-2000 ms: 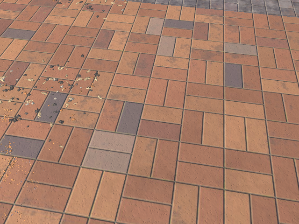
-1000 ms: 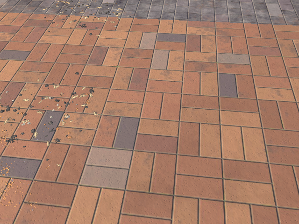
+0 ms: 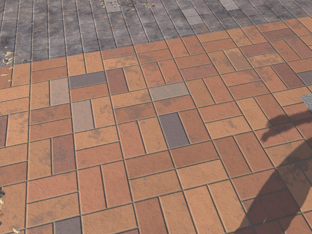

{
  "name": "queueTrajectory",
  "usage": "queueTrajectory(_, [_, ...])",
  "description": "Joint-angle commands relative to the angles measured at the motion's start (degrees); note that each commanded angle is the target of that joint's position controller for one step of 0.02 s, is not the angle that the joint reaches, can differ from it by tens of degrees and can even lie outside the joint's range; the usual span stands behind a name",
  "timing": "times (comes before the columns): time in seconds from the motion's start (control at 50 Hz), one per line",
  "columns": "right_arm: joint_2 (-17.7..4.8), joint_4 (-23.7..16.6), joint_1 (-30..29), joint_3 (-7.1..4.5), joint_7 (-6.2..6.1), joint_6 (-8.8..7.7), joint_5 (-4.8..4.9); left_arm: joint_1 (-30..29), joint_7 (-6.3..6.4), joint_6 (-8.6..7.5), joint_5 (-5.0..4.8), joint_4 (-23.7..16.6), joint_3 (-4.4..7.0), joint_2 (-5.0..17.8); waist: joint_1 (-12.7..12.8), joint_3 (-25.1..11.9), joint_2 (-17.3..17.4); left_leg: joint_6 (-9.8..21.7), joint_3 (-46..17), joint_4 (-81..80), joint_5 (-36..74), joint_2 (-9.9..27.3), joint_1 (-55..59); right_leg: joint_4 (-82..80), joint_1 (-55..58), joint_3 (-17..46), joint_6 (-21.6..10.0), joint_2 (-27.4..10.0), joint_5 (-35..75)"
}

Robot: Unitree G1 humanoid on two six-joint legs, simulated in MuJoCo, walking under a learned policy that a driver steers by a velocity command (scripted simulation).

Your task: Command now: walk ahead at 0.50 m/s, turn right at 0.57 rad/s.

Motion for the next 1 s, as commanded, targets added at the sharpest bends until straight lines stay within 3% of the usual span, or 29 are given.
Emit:
queueTrajectory(0.02, [-9.6,-4.4,-2.8,-1.90,-0.53,-0.22,0.66,-5.0,-1.42,-0.50,0.09,-4.8,-0.56,1.0,0.5,4.3,3.8,8.8,-4.0,-6.6,11.3,16.4,-2.4,-6.5,1.5,-2.7,-0.3,0.2,2.4])
queueTrajectory(0.06, [-10.6,-4.1,-1.3,-2.29,-0.46,0.57,1.32,-7.4,-2.04,-0.37,-0.04,-6.5,-0.57,1.6,-0.1,5.0,4.4,8.0,-3.1,-4.6,12.6,17.7,1.9,-9.3,1.0,-4.0,-1.4,0.9,-1.3])
queueTrajectory(0.1, [-11.9,-4.4,-1.5,-2.70,-0.44,1.41,1.86,-7.0,-2.45,-0.24,-0.05,-7.7,-0.01,3.0,1.2,4.0,5.6,7.0,-1.6,0.4,23.8,18.4,5.0,-10.9,4.0,-6.4,-3.2,3.3,-7.2])
queueTrajectory(0.12, [-12.7,-4.7,-2.2,-2.91,-0.47,1.85,2.09,-4.4,-2.44,-0.14,-0.09,-7.6,0.68,4.2,3.1,1.6,6.7,6.3,-0.6,5.7,34.9,18.2,5.6,-11.2,8.8,-8.4,-4.4,5.6,-10.0])
queueTrajectory(0.14, [-13.0,-5.1,-3.5,-2.91,-0.44,2.45,2.40,2.6,-2.33,-0.16,-0.37,-6.1,1.97,6.2,7.4,-2.3,6.4,5.1,1.3,15.9,43.7,16.7,4.4,-13.9,18.1,-10.4,-6.0,8.9,-9.3])
queueTrajectory(0.16, [-11.6,-5.5,-3.1,-2.30,-0.47,2.68,2.11,13.0,-1.55,0.00,-0.56,-3.1,4.30,10.3,12.0,-8.0,4.5,2.8,2.7,30.3,42.5,14.1,-2.4,-16.2,33.9,-10.1,-8.3,11.9,-6.6])
queueTrajectory(0.18, [-6.2,-7.5,-2.0,-0.45,-0.41,2.10,-0.50,18.8,-0.39,0.42,-0.59,-2.0,6.01,17.0,11.4,-11.4,-7.9,-0.3,2.3,50.7,7.1,10.1,-20.3,-17.5,48.8,10.4,-12.3,-0.9,-3.6])
queueTrajectory(0.2, [-2.1,-10.9,0.5,1.05,0.21,-0.36,0.26,16.6,-0.93,-0.61,0.02,-4.3,5.70,19.9,6.3,-20.8,-15.0,-2.3,-10.9,66.5,-22.6,-1.1,-39.7,-29.5,62.6,44.9,-23.6,-11.6,-18.9])
queueTrajectory(0.22, [-7.7,-11.9,-7.8,0.02,0.78,-2.30,2.83,17.7,-1.66,-1.43,0.40,-4.5,3.97,14.1,10.6,-18.5,-4.6,-0.6,-17.9,69.4,-18.9,1.1,-46.5,-34.6,61.9,43.5,-20.2,-11.6,-18.4])
queueTrajectory(0.24, [-7.9,-12.7,-9.8,-0.02,0.98,-3.06,3.64,15.9,-1.70,-2.05,0.44,-4.1,3.20,11.5,9.4,-11.9,-3.7,1.1,-17.2,66.5,-13.6,3.3,-49.3,-33.6,56.5,35.0,-18.0,-10.0,-14.0])
queueTrajectory(0.26, [-7.5,-11.5,-9.1,0.02,0.42,-3.14,2.26,11.3,-1.59,-2.28,0.20,-5.2,2.48,9.3,6.6,-8.3,1.4,1.4,-17.6,61.8,-8.8,6.1,-45.5,-32.8,47.7,27.7,-15.9,-7.3,-8.3])
queueTrajectory(0.28, [-8.3,-10.8,-8.2,-0.56,0.06,-2.63,0.98,7.2,-1.32,-2.25,0.42,-6.2,1.83,7.3,4.2,-6.3,1.0,1.0,-18.0,56.8,-6.1,7.9,-40.4,-33.2,39.9,22.2,-14.7,-5.1,-3.2])
queueTrajectory(0.3, [-8.5,-10.7,-7.2,-0.83,0.19,-1.72,0.82,5.4,-1.01,-2.26,1.02,-7.1,1.45,6.5,2.7,-5.6,-0.2,0.7,-18.2,54.7,-4.5,8.8,-36.5,-34.5,35.2,19.8,-14.4,-3.7,-0.9])
queueTrajectory(0.34, [-7.2,-11.4,-7.5,-0.77,0.23,-0.39,0.23,6.0,-0.30,-2.58,0.78,-7.2,1.65,7.4,2.0,-4.8,0.3,-0.8,-17.3,49.8,-2.2,8.2,-34.7,-36.1,31.5,16.9,-14.8,-2.3,4.0])
queueTrajectory(0.4, [-5.5,-13.7,-13.3,-0.21,0.03,0.21,-0.39,9.6,1.00,-2.69,0.32,-6.6,2.11,9.1,3.6,-2.5,0.5,-3.0,-16.6,38.8,5.9,6.4,-37.2,-36.9,30.5,13.8,-14.2,-0.7,6.7])
queueTrajectory(0.48, [-4.1,-16.0,-20.8,0.62,0.99,-0.39,0.31,12.5,1.69,-2.14,0.05,-6.1,2.07,8.9,6.6,-0.5,-2.7,-3.0,-16.0,22.1,17.6,2.7,-33.6,-36.1,29.4,11.9,-11.2,1.8,0.0])
queueTrajectory(0.56, [-5.3,-18.1,-24.4,0.53,2.18,-1.30,0.95,15.6,1.84,-1.57,-0.27,-5.2,2.15,8.9,8.0,0.3,-3.6,-1.8,-16.8,15.6,17.6,0.9,-31.0,-32.0,32.4,16.0,-10.3,0.1,-2.1])
queueTrajectory(0.62, [-7.3,-18.2,-21.9,-0.20,2.65,-2.16,1.13,15.0,2.32,-0.81,-0.14,-5.6,2.28,9.1,6.2,-0.3,-5.7,-0.2,-17.0,13.3,10.6,0.1,-26.8,-27.2,35.5,20.4,-9.1,-1.3,-0.5])
queueTrajectory(0.66, [-9.6,-16.0,-12.5,-1.53,2.23,-2.77,0.55,13.0,2.21,-0.54,0.04,-6.7,1.57,7.3,1.2,-4.9,-6.1,2.6,-16.0,10.7,10.3,0.4,-12.7,-18.2,33.6,19.3,-6.6,2.6,6.1])
queueTrajectory(0.68, [-12.7,-15.2,-3.4,-2.35,1.75,-2.87,-0.49,12.0,1.93,-0.73,0.93,-8.3,0.35,4.3,-2.8,-13.1,-1.3,6.3,-24.0,12.8,8.9,9.2,2.7,-2.9,26.1,15.1,-4.4,6.1,0.3])
queueTrajectory(0.7, [-16.8,-13.3,3.2,-3.46,1.80,-2.08,-1.13,20.4,1.98,-1.30,-0.66,-9.6,-0.67,0.6,0.4,-21.4,18.4,15.5,-50.5,8.5,-2.0,22.6,23.6,17.1,4.3,8.2,0.0,14.4,-27.5])
queueTrajectory(0.72, [-12.0,-13.7,2.7,-2.32,2.12,-1.76,0.42,21.3,2.09,-1.46,-1.38,-8.6,-0.15,5.9,-0.1,-19.5,17.5,15.3,-59.1,4.7,-13.7,24.6,23.4,26.0,-3.9,9.8,0.5,10.4,-31.8])
queueTrajectory(0.74, [-8.0,-14.6,-0.1,-1.25,1.79,-1.23,0.72,15.6,1.99,-1.13,-1.20,-9.0,0.81,9.5,-1.4,-11.7,11.2,12.7,-50.1,3.6,-14.8,22.3,16.2,28.5,-6.1,9.1,0.9,7.9,-26.5])
queueTrajectory(0.76, [-7.0,-15.0,-3.2,-0.71,1.62,-0.65,0.23,11.7,2.03,-0.79,-0.52,-9.8,0.89,9.5,-0.6,-6.8,6.4,11.1,-41.8,2.8,-8.7,20.0,8.0,27.4,-4.2,6.7,1.1,5.7,-22.1])
queueTrajectory(0.78, [-6.1,-14.7,-5.2,-0.40,1.58,-0.34,-0.19,9.2,1.85,-0.77,0.25,-10.7,1.05,8.8,0.6,-3.1,5.4,10.6,-36.5,1.4,-2.6,17.7,1.1,24.5,-2.5,6.4,1.0,4.1,-19.3])
queueTrajectory(0.8, [-5.4,-14.4,-6.2,-0.06,1.44,-0.44,-0.57,9.6,1.49,-0.48,0.01,-10.9,1.18,7.9,2.2,-2.1,6.9,10.0,-32.1,0.0,1.2,16.0,-2.9,22.5,0.3,6.5,0.8,2.5,-17.6])
queueTrajectory(0.86, [-6.2,-13.2,-6.1,-0.52,1.41,-1.18,0.17,9.7,1.07,0.59,-0.57,-11.8,0.64,4.9,3.3,-0.9,7.9,10.9,-24.1,-3.7,6.8,15.0,-6.2,18.2,1.1,4.7,1.1,1.0,-15.5])
queueTrajectory(0.92, [-8.4,-12.1,-5.1,-1.24,1.13,-1.26,0.13,6.7,0.93,0.76,-0.04,-13.2,0.28,4.2,2.9,-0.5,5.9,11.6,-18.8,-5.0,13.2,15.8,-4.4,12.3,-1.9,4.5,2.0,0.3,-9.6])
queueTrajectory(1.0, [-9.7,-11.2,-4.3,-1.35,0.73,-0.36,0.32,0.9,-0.39,0.02,-0.11,-14.1,-0.32,3.4,0.8,1.0,5.4,9.3,-10.0,-4.9,16.6,13.7,-2.5,-0.4,0.1,1.2,1.7,1.1,1.7])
